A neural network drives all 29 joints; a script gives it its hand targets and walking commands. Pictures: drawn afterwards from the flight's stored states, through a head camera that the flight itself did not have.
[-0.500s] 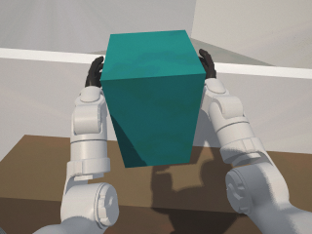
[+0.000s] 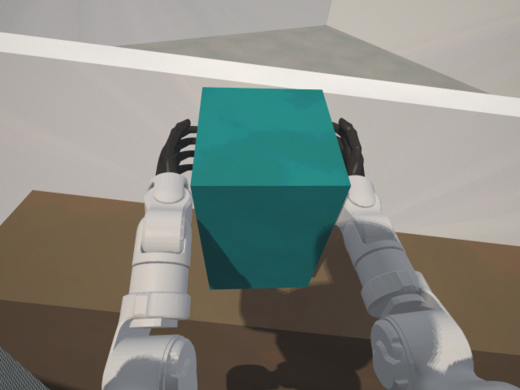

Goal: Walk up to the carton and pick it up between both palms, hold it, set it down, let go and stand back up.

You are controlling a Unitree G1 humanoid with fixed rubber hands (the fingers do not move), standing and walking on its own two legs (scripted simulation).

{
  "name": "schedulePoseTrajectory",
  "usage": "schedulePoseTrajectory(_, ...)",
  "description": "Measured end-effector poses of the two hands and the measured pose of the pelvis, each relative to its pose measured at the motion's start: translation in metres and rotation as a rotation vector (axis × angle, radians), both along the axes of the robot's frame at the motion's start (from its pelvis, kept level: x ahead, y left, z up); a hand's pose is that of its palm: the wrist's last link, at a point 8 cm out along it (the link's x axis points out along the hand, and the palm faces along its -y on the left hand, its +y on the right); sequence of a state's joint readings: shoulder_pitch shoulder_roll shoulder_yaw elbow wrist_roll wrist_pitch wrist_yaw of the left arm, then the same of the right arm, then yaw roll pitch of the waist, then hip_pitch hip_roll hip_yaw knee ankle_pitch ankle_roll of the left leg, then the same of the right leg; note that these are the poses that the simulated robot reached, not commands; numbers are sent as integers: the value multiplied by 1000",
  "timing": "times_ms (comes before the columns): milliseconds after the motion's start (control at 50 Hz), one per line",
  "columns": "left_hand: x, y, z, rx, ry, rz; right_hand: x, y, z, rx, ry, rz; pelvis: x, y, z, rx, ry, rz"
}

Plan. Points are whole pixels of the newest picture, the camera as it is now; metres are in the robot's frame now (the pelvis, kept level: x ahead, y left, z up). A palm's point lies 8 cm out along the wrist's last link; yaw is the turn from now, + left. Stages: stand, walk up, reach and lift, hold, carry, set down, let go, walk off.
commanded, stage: set down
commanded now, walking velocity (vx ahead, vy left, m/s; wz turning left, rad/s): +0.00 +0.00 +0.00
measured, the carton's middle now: (260, 198) +0.38 +0.00 +0.13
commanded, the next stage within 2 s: none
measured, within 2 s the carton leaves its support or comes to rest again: neither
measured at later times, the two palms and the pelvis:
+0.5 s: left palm (170, 188) +0.38 +0.14 +0.14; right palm (337, 173) +0.40 -0.12 +0.17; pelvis +0.01 -0.01 +0.00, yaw +0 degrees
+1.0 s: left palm (180, 202) +0.39 +0.13 +0.11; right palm (336, 186) +0.41 -0.13 +0.13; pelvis +0.01 -0.01 +0.00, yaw -2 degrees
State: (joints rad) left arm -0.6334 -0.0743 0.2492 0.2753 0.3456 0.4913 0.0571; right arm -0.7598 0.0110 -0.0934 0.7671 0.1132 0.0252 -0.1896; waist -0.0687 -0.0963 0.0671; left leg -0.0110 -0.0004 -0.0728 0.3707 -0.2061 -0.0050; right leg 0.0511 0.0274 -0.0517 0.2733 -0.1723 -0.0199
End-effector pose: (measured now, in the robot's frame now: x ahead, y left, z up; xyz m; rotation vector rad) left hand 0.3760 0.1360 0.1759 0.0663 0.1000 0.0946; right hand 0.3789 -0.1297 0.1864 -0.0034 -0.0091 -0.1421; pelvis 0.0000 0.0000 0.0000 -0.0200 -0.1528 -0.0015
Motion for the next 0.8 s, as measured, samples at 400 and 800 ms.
schedulePoseTrajectory(400, 4, 8, -25, -32, 71, 42, 18, 10, -9, -25, 43, 53, 9, -5, 2, 11, 28, -9)
schedulePoseTrajectory(800, 11, -13, -49, -42, 100, 39, 22, -11, -36, -31, 79, 36, 6, -8, 2, 14, 90, -41)
